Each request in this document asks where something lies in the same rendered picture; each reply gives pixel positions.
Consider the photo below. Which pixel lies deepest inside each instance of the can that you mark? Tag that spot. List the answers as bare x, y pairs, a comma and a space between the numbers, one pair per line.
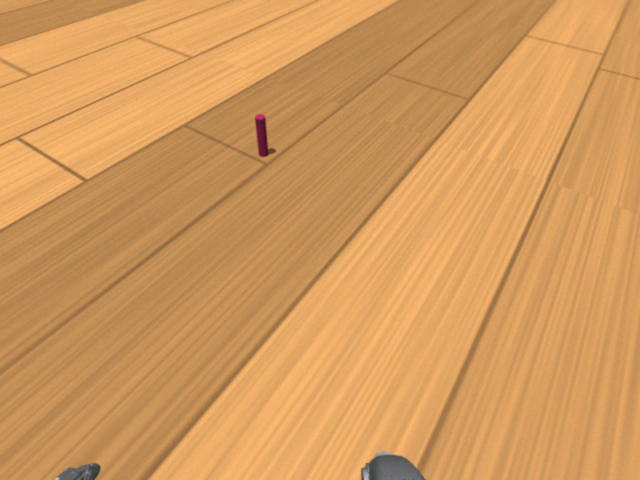
261, 135

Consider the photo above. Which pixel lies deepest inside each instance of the left robot hand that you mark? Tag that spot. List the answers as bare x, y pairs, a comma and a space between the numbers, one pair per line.
86, 472

